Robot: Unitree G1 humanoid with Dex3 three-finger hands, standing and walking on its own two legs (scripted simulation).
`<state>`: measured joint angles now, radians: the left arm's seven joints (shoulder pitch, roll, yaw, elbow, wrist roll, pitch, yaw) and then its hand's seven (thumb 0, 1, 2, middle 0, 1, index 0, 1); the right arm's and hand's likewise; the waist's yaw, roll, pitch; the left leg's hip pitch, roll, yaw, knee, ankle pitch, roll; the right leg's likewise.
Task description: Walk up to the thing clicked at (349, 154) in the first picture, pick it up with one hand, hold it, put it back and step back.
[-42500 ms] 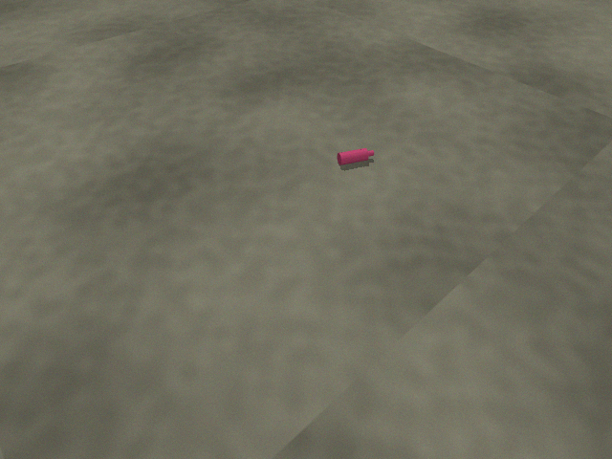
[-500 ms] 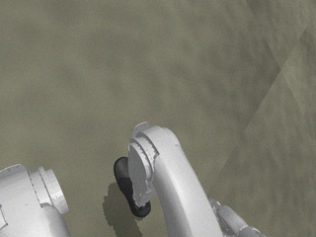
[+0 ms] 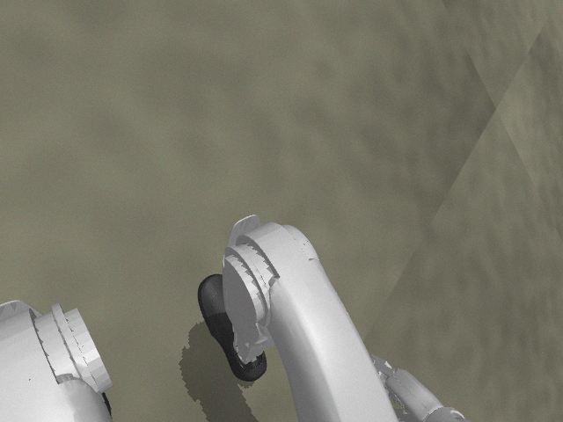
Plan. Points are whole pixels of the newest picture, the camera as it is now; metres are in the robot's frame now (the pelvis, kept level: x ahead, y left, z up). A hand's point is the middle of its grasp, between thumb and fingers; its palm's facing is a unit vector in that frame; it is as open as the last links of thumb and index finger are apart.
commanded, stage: rest palm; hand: left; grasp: from above
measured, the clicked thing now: out of the picture +0.48 +0.35 -0.28
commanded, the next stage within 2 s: close in 0.02 s
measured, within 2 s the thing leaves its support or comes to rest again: neither
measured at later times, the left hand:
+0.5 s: hand out of the picture +0.46 +0.36 -0.24, palm faces -0.46 -0.11 -0.88, open 12.0 cm
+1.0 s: hand out of the picture +0.46 +0.36 -0.25, palm faces -0.46 -0.11 -0.88, open 9.9 cm
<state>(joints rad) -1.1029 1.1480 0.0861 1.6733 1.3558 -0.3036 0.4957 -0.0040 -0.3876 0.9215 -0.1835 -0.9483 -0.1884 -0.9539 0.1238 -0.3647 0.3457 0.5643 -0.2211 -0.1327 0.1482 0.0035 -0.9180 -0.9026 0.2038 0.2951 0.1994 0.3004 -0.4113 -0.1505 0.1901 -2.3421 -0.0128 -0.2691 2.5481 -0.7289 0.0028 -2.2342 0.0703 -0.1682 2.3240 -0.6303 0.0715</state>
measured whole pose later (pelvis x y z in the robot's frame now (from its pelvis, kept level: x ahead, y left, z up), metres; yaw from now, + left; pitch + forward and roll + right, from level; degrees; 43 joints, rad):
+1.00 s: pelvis +0.00 +0.00 +0.00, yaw +0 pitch +28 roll -17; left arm -1.11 1.17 0.07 1.65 1.37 -0.33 0.50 0.00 0.10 0.56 -0.49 -0.73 -0.54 -0.70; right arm 0.10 -0.37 0.35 0.56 -0.23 -0.12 0.14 0.00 -0.90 -0.90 0.20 0.29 0.20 0.30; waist -0.40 -0.16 0.20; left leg -2.34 -0.01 -0.28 2.55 -0.73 0.01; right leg -2.22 0.07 -0.18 2.32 -0.63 0.07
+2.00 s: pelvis +0.00 +0.00 +0.00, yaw -1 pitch +28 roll -17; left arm -1.09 1.15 0.11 1.59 1.35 -0.30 0.45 0.01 0.21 0.25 -0.75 -0.43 -0.79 -0.37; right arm 0.12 -0.37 0.35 0.54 -0.22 -0.11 0.14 0.00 -0.92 -0.90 0.20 0.29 0.20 0.30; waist -0.40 -0.15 0.19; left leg -2.35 -0.01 -0.27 2.55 -0.73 0.02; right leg -2.23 0.07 -0.18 2.31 -0.62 0.06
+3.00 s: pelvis -0.01 +0.00 +0.05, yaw +6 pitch +35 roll -12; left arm -0.95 0.89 0.08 1.17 1.20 -0.23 0.09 0.00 0.20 0.20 -0.82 -0.33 -0.86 -0.29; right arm 0.20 -0.31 0.14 0.56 -0.10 0.08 0.10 0.00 -0.92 -0.90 0.20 0.29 0.20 0.30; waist -0.28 0.01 -0.01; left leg -2.31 -0.03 -0.16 2.33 -0.65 0.02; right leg -2.21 0.01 -0.09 2.19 -0.61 0.05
